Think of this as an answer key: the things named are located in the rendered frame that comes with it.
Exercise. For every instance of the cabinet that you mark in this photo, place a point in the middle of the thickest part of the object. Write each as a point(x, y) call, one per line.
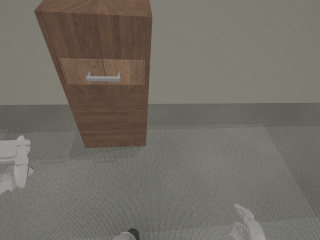
point(106, 115)

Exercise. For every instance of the robot left foot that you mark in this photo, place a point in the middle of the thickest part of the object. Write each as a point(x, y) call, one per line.
point(135, 233)

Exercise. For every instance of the handle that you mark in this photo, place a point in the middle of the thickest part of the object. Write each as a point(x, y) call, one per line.
point(90, 78)

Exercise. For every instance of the robot left shin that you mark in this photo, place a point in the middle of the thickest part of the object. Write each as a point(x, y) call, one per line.
point(127, 233)

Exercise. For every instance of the left robot hand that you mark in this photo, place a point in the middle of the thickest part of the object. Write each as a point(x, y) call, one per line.
point(15, 152)

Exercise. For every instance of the right robot hand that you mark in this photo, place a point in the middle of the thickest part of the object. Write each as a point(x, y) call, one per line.
point(252, 229)

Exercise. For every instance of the drawer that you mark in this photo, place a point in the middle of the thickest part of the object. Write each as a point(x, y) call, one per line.
point(75, 71)

